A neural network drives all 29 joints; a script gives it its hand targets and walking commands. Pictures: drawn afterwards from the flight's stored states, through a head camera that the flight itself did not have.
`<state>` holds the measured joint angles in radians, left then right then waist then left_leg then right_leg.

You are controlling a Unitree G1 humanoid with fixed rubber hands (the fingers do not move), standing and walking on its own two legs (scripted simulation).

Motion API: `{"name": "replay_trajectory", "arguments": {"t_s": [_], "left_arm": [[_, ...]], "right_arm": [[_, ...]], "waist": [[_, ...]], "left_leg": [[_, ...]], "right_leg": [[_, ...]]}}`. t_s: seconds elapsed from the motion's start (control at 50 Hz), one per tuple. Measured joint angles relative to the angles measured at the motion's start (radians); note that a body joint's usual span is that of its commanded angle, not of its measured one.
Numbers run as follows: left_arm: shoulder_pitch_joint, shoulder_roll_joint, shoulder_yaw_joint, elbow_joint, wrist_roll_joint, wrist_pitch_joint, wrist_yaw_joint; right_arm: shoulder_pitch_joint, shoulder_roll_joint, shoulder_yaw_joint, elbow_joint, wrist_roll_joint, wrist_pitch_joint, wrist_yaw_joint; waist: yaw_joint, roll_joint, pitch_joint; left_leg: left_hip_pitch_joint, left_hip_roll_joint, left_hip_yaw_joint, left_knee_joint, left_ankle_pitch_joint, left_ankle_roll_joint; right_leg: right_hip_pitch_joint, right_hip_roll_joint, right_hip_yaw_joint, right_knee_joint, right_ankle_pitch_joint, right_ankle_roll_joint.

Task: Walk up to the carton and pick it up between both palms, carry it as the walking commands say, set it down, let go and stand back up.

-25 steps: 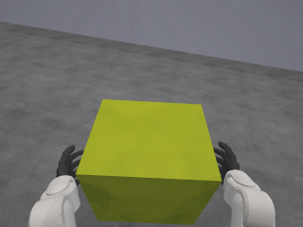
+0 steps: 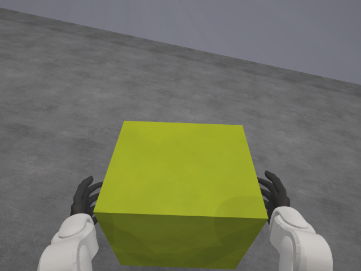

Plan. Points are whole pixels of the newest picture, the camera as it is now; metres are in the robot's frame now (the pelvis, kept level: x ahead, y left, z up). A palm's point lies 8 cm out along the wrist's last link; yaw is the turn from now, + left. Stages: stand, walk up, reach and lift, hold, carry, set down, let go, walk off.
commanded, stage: carry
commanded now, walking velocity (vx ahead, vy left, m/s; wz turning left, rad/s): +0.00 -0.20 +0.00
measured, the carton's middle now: (180, 196) +0.32 -0.01 +0.00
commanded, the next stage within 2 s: none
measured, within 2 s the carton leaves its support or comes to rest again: neither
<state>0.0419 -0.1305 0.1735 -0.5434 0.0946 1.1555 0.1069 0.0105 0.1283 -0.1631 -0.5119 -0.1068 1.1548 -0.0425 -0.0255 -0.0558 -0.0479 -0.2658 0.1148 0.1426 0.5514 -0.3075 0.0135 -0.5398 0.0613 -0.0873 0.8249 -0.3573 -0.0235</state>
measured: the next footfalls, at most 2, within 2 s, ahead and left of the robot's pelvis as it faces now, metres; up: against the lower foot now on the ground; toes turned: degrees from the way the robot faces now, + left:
right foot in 0.30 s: +0.04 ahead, -0.28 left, +0.00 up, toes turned -6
left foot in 0.68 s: -0.07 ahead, -0.14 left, +0.00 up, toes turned +9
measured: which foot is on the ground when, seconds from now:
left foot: down 0.00-0.30, up 0.32-0.66, down 0.68-1.00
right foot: up 0.00-0.28, down 0.30-0.68, up 0.70-1.00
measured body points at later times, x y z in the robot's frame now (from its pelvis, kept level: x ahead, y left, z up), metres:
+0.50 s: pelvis -0.06 -0.19 -0.01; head -0.04 -0.22 +0.44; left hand +0.19 -0.03 +0.06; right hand +0.16 -0.40 +0.03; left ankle -0.07 -0.06 -0.67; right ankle +0.00 -0.28 -0.74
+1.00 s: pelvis -0.11 -0.36 +0.00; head -0.08 -0.35 +0.45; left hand +0.15 -0.16 +0.09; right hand +0.16 -0.53 +0.08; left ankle -0.11 -0.15 -0.74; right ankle -0.05 -0.54 -0.71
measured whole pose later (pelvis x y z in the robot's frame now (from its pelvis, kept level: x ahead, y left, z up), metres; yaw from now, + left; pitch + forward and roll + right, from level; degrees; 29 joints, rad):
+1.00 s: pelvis -0.11 -0.36 +0.00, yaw -1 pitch +2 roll -4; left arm -0.07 -0.13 0.18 -0.57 0.07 1.19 0.12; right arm -0.04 0.13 -0.18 -0.56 -0.14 1.15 -0.03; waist 0.06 0.06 0.01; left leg -0.28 0.28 0.06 0.50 -0.23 -0.14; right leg -0.45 -0.06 -0.05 0.65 -0.32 0.02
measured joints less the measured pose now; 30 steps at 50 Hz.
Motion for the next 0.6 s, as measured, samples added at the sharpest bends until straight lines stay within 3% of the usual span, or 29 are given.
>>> {"name": "replay_trajectory", "arguments": {"t_s": [0.04,0.12,0.16,0.22,0.3,0.34,0.38,0.44,0.52,0.6], "left_arm": [[-0.012,0.001,-0.016,-0.008,0.008,0.03,0.014],[-0.057,0.004,-0.012,-0.039,0.032,0.046,0.028],[-0.075,0.005,0.005,-0.042,0.027,0.032,0.025],[-0.103,0.007,0.016,-0.016,0.003,0.027,0.016],[-0.104,0.005,0.017,0.008,-0.014,0.039,0.005],[-0.073,0.003,-0.007,0.041,-0.023,0.021,0.002],[-0.043,0.003,-0.028,0.068,-0.02,0.025,0.009],[-0.02,0.001,-0.03,0.069,-0.013,0.055,0.01],[-0.016,0.0,-0.009,0.003,-0.008,0.035,-0.003],[-0.04,0.001,0.003,-0.032,-0.005,-0.016,-0.014]], "right_arm": [[0.012,0.001,-0.017,0.021,0.007,-0.012,0.013],[-0.017,0.0,-0.013,0.019,0.006,-0.019,0.021],[-0.047,-0.001,-0.003,0.011,-0.008,-0.017,0.02],[-0.06,-0.002,-0.009,-0.006,-0.03,-0.004,0.021],[-0.046,-0.001,-0.015,-0.018,-0.045,0.02,0.026],[-0.052,-0.013,-0.035,0.0,-0.046,0.033,0.031],[-0.044,-0.01,-0.052,0.021,-0.048,0.051,0.03],[-0.008,0.001,-0.05,0.029,-0.038,0.058,0.023],[0.013,0.001,-0.013,-0.022,-0.003,0.025,-0.002],[-0.024,-0.001,0.004,-0.08,0.0,0.01,-0.019]], "waist": [[0.02,0.034,-0.014],[0.08,0.076,-0.026],[0.096,0.095,-0.017],[0.095,0.112,-0.011],[0.105,0.07,-0.017],[0.088,0.098,-0.001],[0.045,0.11,0.023],[-0.002,0.12,0.053],[-0.042,0.115,0.078],[-0.033,0.067,0.055]], "left_leg": [[0.008,0.041,-0.032,-0.039,0.029,-0.021],[0.007,0.097,-0.033,-0.08,0.071,-0.059],[0.001,0.124,-0.028,-0.072,0.077,-0.08],[-0.023,0.153,-0.053,-0.06,0.091,-0.115],[-0.063,0.166,-0.058,0.005,0.082,-0.166],[-0.116,0.158,-0.092,0.144,-0.084,-0.143],[-0.182,0.079,-0.116,0.355,-0.242,-0.116],[-0.235,0.002,-0.071,0.529,-0.23,-0.096],[-0.238,-0.023,-0.021,0.513,-0.167,-0.08],[-0.182,-0.039,-0.001,0.368,-0.161,-0.059]], "right_leg": [[-0.017,-0.012,0.038,0.13,-0.017,0.004],[-0.008,-0.085,0.103,0.118,-0.028,0.016],[0.012,-0.111,0.101,0.062,-0.049,0.032],[0.071,-0.124,0.064,-0.044,-0.031,0.05],[0.189,-0.116,0.022,-0.276,0.112,0.039],[0.156,-0.098,0.024,-0.228,0.156,0.033],[0.151,-0.105,0.025,-0.218,0.133,0.02],[0.167,-0.097,0.025,-0.281,0.166,-0.003],[0.162,-0.053,-0.01,-0.321,0.204,-0.044],[0.135,-0.013,-0.064,-0.332,0.217,-0.092]]}}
